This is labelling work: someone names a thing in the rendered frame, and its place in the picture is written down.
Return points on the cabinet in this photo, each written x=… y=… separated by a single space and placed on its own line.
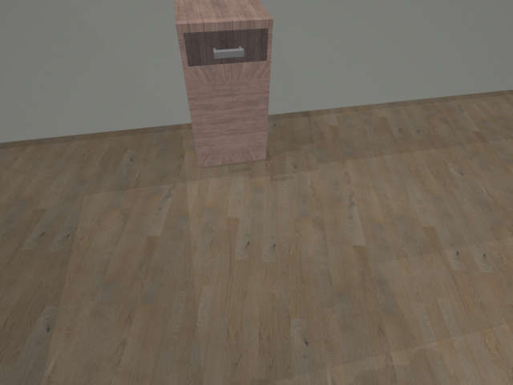
x=228 y=103

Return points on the handle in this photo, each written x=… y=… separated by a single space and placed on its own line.
x=228 y=53

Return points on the drawer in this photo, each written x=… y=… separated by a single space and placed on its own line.
x=199 y=46

